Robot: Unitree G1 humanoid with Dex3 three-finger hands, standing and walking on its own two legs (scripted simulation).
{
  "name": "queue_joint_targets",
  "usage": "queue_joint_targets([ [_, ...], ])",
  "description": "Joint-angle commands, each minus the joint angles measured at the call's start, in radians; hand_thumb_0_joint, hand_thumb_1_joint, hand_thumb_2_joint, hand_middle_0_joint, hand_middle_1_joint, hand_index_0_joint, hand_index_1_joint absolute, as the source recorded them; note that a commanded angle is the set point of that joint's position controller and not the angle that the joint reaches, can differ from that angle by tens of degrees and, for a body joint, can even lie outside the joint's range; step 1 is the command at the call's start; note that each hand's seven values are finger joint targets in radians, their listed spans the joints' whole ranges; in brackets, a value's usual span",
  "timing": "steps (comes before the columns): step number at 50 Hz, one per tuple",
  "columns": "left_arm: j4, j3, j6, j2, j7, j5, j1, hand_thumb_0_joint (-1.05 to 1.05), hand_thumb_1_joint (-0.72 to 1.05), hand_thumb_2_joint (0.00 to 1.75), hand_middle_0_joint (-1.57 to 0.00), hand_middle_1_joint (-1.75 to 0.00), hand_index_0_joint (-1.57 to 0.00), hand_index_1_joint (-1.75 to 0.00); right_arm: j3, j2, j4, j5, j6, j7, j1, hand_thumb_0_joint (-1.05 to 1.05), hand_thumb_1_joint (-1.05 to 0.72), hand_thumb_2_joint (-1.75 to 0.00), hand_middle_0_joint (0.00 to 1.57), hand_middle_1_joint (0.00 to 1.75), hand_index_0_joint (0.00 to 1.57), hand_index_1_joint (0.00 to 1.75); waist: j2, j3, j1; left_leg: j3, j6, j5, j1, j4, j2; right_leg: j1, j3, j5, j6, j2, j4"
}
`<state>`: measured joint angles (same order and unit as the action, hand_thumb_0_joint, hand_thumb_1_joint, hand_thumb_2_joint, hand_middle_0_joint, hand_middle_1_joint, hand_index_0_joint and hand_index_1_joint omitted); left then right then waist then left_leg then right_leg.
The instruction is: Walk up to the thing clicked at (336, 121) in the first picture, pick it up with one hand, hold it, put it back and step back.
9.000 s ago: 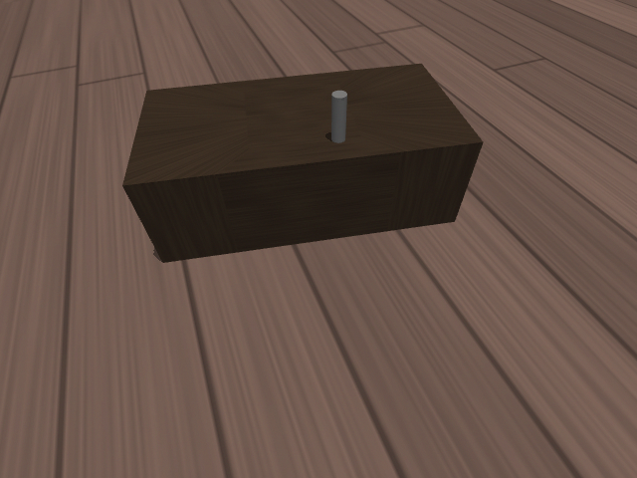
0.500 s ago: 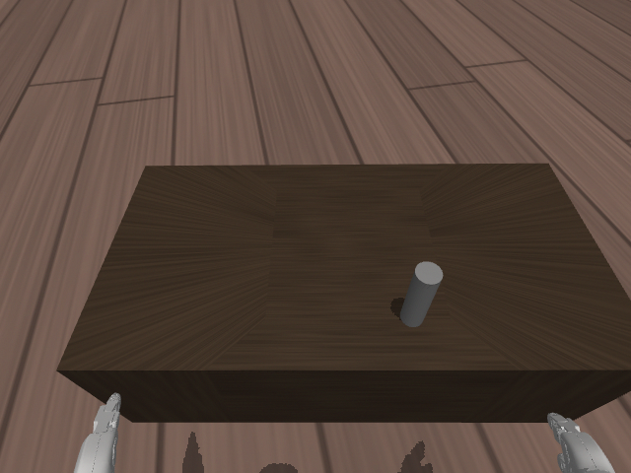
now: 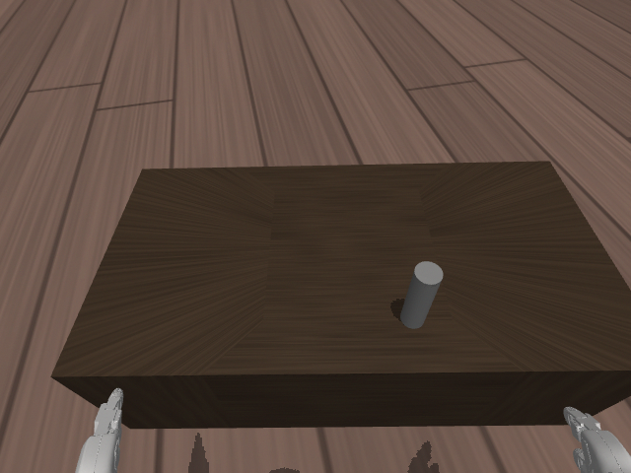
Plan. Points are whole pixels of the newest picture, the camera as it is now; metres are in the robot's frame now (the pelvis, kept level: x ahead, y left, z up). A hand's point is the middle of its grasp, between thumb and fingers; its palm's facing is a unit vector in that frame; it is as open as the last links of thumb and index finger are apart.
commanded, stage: go down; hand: right
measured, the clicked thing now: (419, 297) +0.48 -0.20 -0.21
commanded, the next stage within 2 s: approach in 1.68 s
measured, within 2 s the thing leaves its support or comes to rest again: neither
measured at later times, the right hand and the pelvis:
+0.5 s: hand (580, 346) +0.28 -0.32 +0.00, palm faces +0.16 +0.97 -0.19, open 17.4 cm; pelvis -0.03 +0.00 +0.00, yaw +0 degrees
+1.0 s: hand (595, 292) +0.34 -0.36 +0.02, palm faces +0.16 +0.98 -0.10, open 17.4 cm; pelvis -0.03 +0.00 +0.00, yaw +1 degrees
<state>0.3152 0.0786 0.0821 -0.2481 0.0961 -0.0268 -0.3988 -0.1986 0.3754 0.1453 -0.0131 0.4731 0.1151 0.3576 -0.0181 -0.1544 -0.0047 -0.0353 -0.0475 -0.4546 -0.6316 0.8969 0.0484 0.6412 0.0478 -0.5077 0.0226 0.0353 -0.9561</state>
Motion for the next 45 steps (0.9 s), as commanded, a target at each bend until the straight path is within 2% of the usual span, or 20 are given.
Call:
queue_joint_targets([
  [1, -0.208, 0.067, 0.052, -0.154, 0.015, -0.003, 0.001, 0.0, -0.53, 0.04, -0.06, -0.06, -0.06, -0.05, -0.108, 0.218, -0.173, 0.009, -0.024, 0.0, -0.011, 0.0, 0.54, -0.05, 0.03, 0.06, 0.04, 0.06, -0.051, -0.101, 0.005, -0.039, 0.04, 0.27, 0.087, -0.095, -0.043, -0.075, -0.024, 0.423, -0.004, -0.026, 0.139],
  [5, -0.262, 0.059, 0.065, -0.153, 0.027, -0.007, 0.007, 0.0, -0.53, 0.04, -0.06, -0.06, -0.06, -0.05, -0.147, 0.271, -0.207, 0.005, -0.053, 0.003, -0.158, 0.0, 0.55, -0.05, 0.03, 0.06, 0.04, 0.06, -0.032, -0.098, -0.025, -0.028, 0.036, 0.215, 0.066, -0.111, -0.037, -0.072, -0.024, 0.293, -0.014, -0.028, 0.148],
  [7, -0.286, 0.023, 0.077, -0.135, 0.036, -0.004, -0.002, 0.0, -0.53, 0.04, -0.06, -0.05, -0.06, -0.05, -0.171, 0.299, -0.197, 0.0, -0.085, 0.008, -0.241, 0.0, 0.53, -0.05, 0.03, 0.06, 0.04, 0.06, -0.028, -0.091, -0.038, -0.018, 0.035, 0.178, 0.06, -0.12, -0.034, -0.067, -0.023, 0.231, -0.02, -0.031, 0.152],
  [9, -0.224, -0.014, 0.088, -0.106, 0.043, -0.002, -0.028, 0.0, -0.53, 0.04, -0.06, -0.06, -0.06, -0.05, -0.201, 0.336, -0.163, -0.014, -0.123, 0.018, -0.312, 0.0, 0.51, -0.05, 0.04, 0.06, 0.05, 0.06, -0.06, -0.061, -0.029, -0.01, 0.035, 0.15, 0.049, -0.127, -0.028, -0.053, -0.024, 0.193, -0.022, -0.033, 0.157],
  [10, -0.224, 0.002, 0.098, -0.122, 0.05, -0.002, 0.019, 0.0, -0.53, 0.04, -0.06, -0.05, -0.06, -0.05, -0.227, 0.363, -0.162, -0.022, -0.144, 0.025, -0.357, 0.0, 0.53, -0.05, 0.04, 0.06, 0.05, 0.06, -0.089, -0.075, -0.021, -0.004, 0.038, 0.135, 0.047, -0.125, -0.024, -0.058, -0.023, 0.178, -0.02, -0.034, 0.16],
  [14, -0.201, 0.042, 0.127, -0.178, 0.059, 0.001, -0.015, 0.0, -0.52, 0.04, -0.05, -0.05, -0.06, -0.05, -0.25, 0.404, -0.011, -0.051, -0.197, 0.078, -0.498, 0.0, 0.58, -0.04, 0.03, 0.06, 0.04, 0.06, -0.125, -0.097, -0.063, -0.006, 0.041, 0.135, 0.027, -0.121, -0.03, -0.082, -0.015, 0.162, -0.021, -0.028, 0.17],
  [15, -0.185, 0.01, 0.131, -0.153, 0.055, 0.003, -0.034, 0.0, -0.51, 0.04, -0.05, -0.05, -0.06, -0.05, -0.255, 0.415, 0.051, -0.048, -0.208, 0.095, -0.522, 0.0, 0.56, -0.04, 0.04, 0.06, 0.04, 0.06, -0.13, -0.074, -0.065, -0.007, 0.041, 0.128, 0.019, -0.125, -0.03, -0.068, -0.016, 0.152, -0.022, -0.029, 0.169],
  [19, -0.197, 0.038, 0.153, -0.184, 0.046, -0.001, 0.005, 0.0, -0.53, 0.04, -0.05, -0.05, -0.05, -0.05, -0.29, 0.47, 0.265, -0.063, -0.251, 0.165, -0.684, 0.0, 0.53, -0.03, 0.05, 0.05, 0.05, 0.05, -0.075, -0.102, -0.069, -0.024, 0.041, 0.161, 0.026, -0.12, -0.034, -0.068, -0.002, 0.191, -0.025, -0.024, 0.169],
  [20, -0.213, 0.019, 0.158, -0.18, 0.042, -0.001, 0.026, 0.0, -0.52, 0.04, -0.05, -0.05, -0.06, -0.05, -0.279, 0.461, 0.306, -0.067, -0.262, 0.184, -0.695, 0.0, 0.54, -0.03, 0.05, 0.05, 0.05, 0.05, -0.073, -0.114, -0.058, -0.025, 0.043, 0.172, 0.036, -0.116, -0.035, -0.072, -0.003, 0.211, -0.022, -0.023, 0.171],
  [24, -0.18, -0.008, 0.167, -0.164, 0.029, 0.001, 0.041, 0.0, -0.53, 0.04, -0.05, -0.05, -0.06, -0.05, -0.316, 0.534, 0.472, -0.075, -0.326, 0.249, -0.746, 0.0, 0.55, -0.04, 0.04, 0.05, 0.05, 0.05, -0.071, -0.134, -0.025, -0.021, 0.047, 0.224, 0.07, -0.114, -0.037, -0.075, -0.009, 0.283, -0.023, -0.025, 0.162],
  [26, -0.179, -0.023, 0.172, -0.157, 0.024, 0.006, 0.06, 0.0, -0.53, 0.05, -0.05, -0.05, -0.05, -0.05, -0.339, 0.569, 0.511, -0.079, -0.37, 0.268, -0.795, 0.0, 0.56, -0.03, 0.04, 0.05, 0.05, 0.05, -0.076, -0.16, -0.022, -0.01, 0.048, 0.246, 0.082, -0.113, -0.037, -0.069, -0.017, 0.299, -0.026, -0.026, 0.153],
  [29, -0.154, 0.005, 0.166, -0.183, 0.019, 0.009, 0.057, 0.0, -0.53, 0.05, -0.05, -0.05, -0.06, -0.05, -0.4, 0.677, 0.519, -0.077, -0.442, 0.281, -0.865, 0.0, 0.56, -0.05, 0.04, 0.06, 0.04, 0.06, -0.117, -0.211, -0.019, -0.006, 0.055, 0.271, 0.096, -0.104, -0.042, -0.098, -0.017, 0.338, -0.024, -0.022, 0.157],
  [31, -0.18, 0.031, 0.167, -0.213, 0.022, 0.013, 0.081, 0.0, -0.53, 0.05, -0.05, -0.05, -0.05, -0.05, -0.403, 0.671, 0.587, -0.086, -0.483, 0.29, -0.886, 0.0, 0.58, -0.04, 0.03, 0.06, 0.04, 0.06, -0.072, -0.22, -0.035, -0.003, 0.054, 0.289, 0.092, -0.1, -0.047, -0.09, -0.017, 0.351, -0.03, -0.019, 0.147],
  [33, -0.198, 0.02, 0.165, -0.216, 0.023, 0.013, 0.094, 0.0, -0.54, 0.05, -0.05, -0.05, -0.05, -0.05, -0.427, 0.713, 0.615, -0.088, -0.524, 0.295, -0.921, 0.0, 0.55, -0.04, 0.04, 0.05, 0.04, 0.05, -0.073, -0.243, -0.034, -0.001, 0.055, 0.286, 0.114, -0.105, -0.049, -0.09, -0.019, 0.338, -0.033, -0.023, 0.151],
  [36, -0.105, -0.027, 0.149, -0.16, 0.019, 0.018, 0.0, 0.0, -0.54, 0.05, -0.05, -0.05, -0.05, -0.05, -0.415, 0.714, 0.626, -0.096, -0.578, 0.317, -0.998, 0.0, 0.56, -0.04, 0.04, 0.05, 0.04, 0.05, -0.133, -0.23, -0.052, 0.007, 0.059, 0.278, 0.081, -0.104, -0.052, -0.106, -0.023, 0.331, -0.033, -0.021, 0.159],
  [37, -0.132, -0.026, 0.152, -0.163, 0.018, 0.016, 0.031, 0.0, -0.54, 0.05, -0.05, -0.05, -0.05, -0.05, -0.405, 0.703, 0.664, -0.097, -0.591, 0.324, -1.004, 0.0, 0.55, -0.04, 0.04, 0.05, 0.04, 0.05, -0.126, -0.226, -0.06, 0.006, 0.059, 0.269, 0.062, -0.107, -0.054, -0.107, -0.022, 0.324, -0.034, -0.02, 0.156],
  [39, -0.171, 0.022, 0.158, -0.217, 0.027, 0.021, 0.056, 0.0, -0.54, 0.05, -0.05, -0.05, -0.05, -0.05, -0.409, 0.731, 0.669, -0.094, -0.61, 0.335, -1.044, 0.0, 0.55, -0.04, 0.04, 0.05, 0.05, 0.05, -0.148, -0.282, -0.081, 0.003, 0.059, 0.285, 0.051, -0.106, -0.055, -0.158, -0.017, 0.358, -0.029, -0.012, 0.153],
  [40, -0.118, 0.029, 0.153, -0.216, 0.027, 0.026, 0.008, 0.0, -0.53, 0.05, -0.05, -0.05, -0.05, -0.05, -0.396, 0.721, 0.693, -0.097, -0.616, 0.343, -1.054, 0.0, 0.52, -0.04, 0.05, 0.05, 0.05, 0.05, -0.159, -0.249, -0.093, -0.001, 0.059, 0.284, 0.021, -0.104, -0.058, -0.159, -0.015, 0.378, -0.025, -0.01, 0.153],
  [41, -0.054, 0.009, 0.145, -0.192, 0.021, 0.027, -0.015, 0.0, -0.53, 0.05, -0.05, -0.05, -0.06, -0.05, -0.393, 0.728, 0.701, -0.095, -0.624, 0.348, -1.063, 0.0, 0.51, -0.04, 0.05, 0.05, 0.05, 0.05, -0.187, -0.219, -0.084, 0.001, 0.061, 0.273, -0.005, -0.102, -0.056, -0.141, -0.015, 0.368, -0.027, -0.012, 0.148],
  [45, -0.105, 0.044, 0.158, -0.244, 0.017, 0.032, 0.094, 0.0, -0.53, 0.05, -0.05, -0.05, -0.06, -0.05, -0.401, 0.753, 0.754, -0.105, -0.651, 0.366, -1.108, 0.0, 0.5, -0.04, 0.05, 0.05, 0.05, 0.05, -0.179, -0.245, -0.091, -0.008, 0.063, 0.251, -0.046, -0.093, -0.063, -0.145, 0.003, 0.393, -0.019, 0.002, 0.139],
])
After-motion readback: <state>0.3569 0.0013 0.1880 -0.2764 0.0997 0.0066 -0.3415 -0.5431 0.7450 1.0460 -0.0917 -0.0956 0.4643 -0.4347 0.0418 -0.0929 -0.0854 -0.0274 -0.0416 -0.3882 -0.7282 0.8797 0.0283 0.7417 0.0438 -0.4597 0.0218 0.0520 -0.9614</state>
